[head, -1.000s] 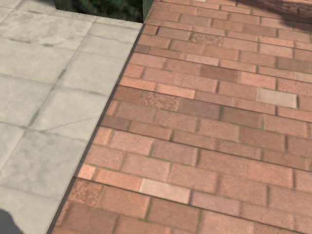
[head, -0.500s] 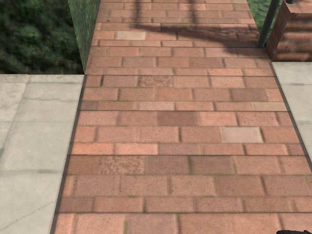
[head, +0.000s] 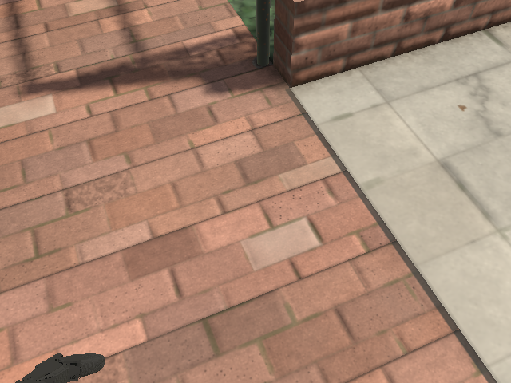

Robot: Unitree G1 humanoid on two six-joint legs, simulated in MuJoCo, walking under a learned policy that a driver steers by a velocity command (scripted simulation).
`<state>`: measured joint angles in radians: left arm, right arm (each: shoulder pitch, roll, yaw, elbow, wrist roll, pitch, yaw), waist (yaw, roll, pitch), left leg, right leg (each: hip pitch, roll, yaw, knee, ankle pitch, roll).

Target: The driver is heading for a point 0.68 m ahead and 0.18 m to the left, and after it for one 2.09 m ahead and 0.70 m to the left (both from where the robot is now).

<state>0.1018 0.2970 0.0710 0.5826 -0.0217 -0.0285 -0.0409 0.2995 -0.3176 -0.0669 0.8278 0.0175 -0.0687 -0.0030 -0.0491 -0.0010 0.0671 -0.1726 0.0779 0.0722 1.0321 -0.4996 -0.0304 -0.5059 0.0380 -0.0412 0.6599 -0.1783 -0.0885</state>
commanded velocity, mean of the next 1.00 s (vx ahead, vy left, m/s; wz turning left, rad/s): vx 0.50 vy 0.00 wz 0.09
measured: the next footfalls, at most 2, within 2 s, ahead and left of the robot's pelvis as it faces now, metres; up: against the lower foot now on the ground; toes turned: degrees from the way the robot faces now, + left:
left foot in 0.46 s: +0.45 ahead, +0.14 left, +0.00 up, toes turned -3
right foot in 0.94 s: +0.69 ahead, -0.09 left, +0.00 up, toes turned +11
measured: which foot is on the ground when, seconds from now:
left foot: up 0.00-0.44, down 0.46-0.94, up 0.96-1.00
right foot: down 0.00-0.48, up 0.50-0.92, down 0.94-1.00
